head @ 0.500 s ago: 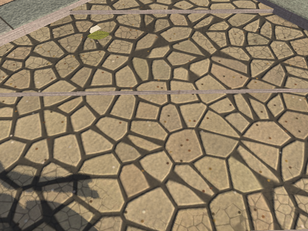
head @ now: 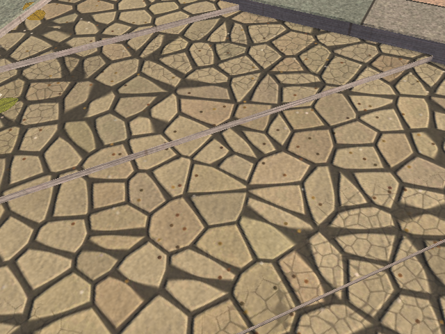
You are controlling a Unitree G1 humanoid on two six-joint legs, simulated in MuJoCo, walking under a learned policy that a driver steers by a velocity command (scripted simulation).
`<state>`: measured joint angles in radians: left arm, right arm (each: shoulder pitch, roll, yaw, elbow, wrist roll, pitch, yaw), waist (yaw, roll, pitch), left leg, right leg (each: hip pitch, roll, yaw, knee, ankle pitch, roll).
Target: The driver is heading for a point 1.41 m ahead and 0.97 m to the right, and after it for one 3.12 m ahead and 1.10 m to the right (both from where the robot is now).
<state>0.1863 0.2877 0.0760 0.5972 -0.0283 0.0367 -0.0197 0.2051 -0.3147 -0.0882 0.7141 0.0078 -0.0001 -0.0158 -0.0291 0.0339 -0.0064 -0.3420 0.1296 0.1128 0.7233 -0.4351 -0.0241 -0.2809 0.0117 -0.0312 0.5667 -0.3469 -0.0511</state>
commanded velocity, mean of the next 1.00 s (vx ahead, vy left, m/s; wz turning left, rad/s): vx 0.44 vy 0.00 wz -0.60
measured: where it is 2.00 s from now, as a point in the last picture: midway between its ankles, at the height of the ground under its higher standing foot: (389, 226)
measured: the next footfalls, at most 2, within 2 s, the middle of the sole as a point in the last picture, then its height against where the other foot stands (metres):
left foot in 0.42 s outside the picture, level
right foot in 0.94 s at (342, 327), level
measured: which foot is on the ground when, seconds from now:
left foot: up 0.00-0.40, down 0.42-0.92, up 0.94-1.00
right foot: down 0.00-0.42, up 0.44-0.92, down 0.94-1.00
